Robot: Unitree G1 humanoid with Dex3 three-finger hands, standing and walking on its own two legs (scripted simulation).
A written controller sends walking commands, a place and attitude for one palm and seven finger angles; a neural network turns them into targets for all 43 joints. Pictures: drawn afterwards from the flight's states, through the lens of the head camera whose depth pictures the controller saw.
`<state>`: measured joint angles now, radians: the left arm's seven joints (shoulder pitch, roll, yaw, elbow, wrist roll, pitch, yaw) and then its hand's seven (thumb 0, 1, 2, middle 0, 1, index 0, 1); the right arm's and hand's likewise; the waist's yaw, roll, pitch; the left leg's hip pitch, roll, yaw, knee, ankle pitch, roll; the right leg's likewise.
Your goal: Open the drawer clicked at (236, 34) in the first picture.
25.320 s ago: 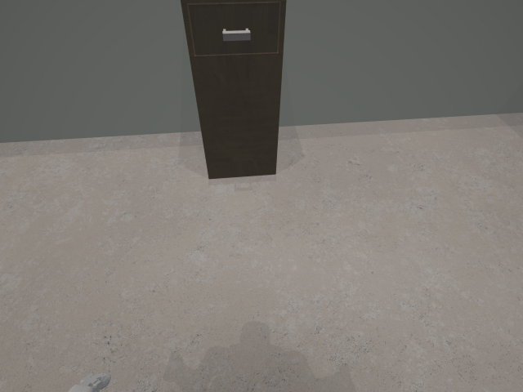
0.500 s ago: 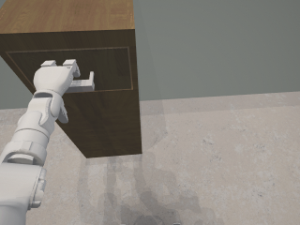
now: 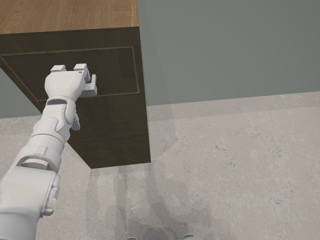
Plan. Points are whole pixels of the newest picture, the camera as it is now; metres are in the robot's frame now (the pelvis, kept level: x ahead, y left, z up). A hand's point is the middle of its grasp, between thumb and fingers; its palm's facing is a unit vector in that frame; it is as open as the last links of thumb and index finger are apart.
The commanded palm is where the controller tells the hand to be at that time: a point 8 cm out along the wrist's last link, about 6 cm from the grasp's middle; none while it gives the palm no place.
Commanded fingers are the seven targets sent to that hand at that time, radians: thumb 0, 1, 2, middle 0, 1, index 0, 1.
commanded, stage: lower the fingers behind the handle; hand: left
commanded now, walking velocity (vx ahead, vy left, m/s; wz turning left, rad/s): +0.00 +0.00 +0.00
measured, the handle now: (78, 84) +0.54 +0.22 +0.04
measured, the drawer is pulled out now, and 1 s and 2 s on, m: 0.00 0.00 0.00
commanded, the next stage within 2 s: lift the fingers back up to retry in 0.74 s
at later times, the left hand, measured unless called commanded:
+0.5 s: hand (75, 96) +0.48 +0.22 +0.05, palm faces -0.04 +0.05 -1.00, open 13.8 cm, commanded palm +0.47 +0.23 +0.07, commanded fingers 0.00 -0.50 0.30 -0.30 -1.20 -0.30 -1.20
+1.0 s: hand (74, 96) +0.48 +0.22 +0.05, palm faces -0.04 +0.01 -1.00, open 13.8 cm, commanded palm +0.46 +0.23 +0.10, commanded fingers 0.00 -0.50 0.30 -0.30 -1.20 -0.30 -1.20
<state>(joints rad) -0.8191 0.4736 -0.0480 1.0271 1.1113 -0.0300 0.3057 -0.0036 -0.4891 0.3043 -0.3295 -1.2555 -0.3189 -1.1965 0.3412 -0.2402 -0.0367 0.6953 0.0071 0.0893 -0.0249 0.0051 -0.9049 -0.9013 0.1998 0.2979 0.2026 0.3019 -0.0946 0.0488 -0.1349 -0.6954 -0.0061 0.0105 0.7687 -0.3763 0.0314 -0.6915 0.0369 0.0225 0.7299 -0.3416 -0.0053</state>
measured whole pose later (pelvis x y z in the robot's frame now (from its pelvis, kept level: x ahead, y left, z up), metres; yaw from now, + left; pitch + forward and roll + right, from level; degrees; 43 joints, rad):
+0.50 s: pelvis -0.02 -0.01 -0.01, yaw +0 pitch +19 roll -1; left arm -0.94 0.55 -0.07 1.12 1.09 -0.01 0.27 0.00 -0.49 0.30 -0.29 -1.36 -0.32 -1.20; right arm 0.37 -0.28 -0.02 0.67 0.02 0.07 -0.05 0.01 -0.91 -0.90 0.20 0.30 0.20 0.30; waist -0.14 0.04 -0.13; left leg -0.81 0.01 0.00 0.84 -0.37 0.02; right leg -0.81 0.05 0.01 0.81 -0.34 -0.02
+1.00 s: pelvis -0.03 +0.00 -0.01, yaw -1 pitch +20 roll -1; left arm -0.93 0.56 -0.04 1.09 1.08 -0.03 0.24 0.00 -0.49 0.30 -0.31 -1.35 -0.32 -1.20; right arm 0.38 -0.26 -0.01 0.66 0.03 0.08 -0.06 0.01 -0.91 -0.90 0.20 0.30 0.20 0.30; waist -0.14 0.05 -0.13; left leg -0.82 0.01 0.01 0.85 -0.37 0.03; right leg -0.82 0.05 0.02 0.81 -0.33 -0.01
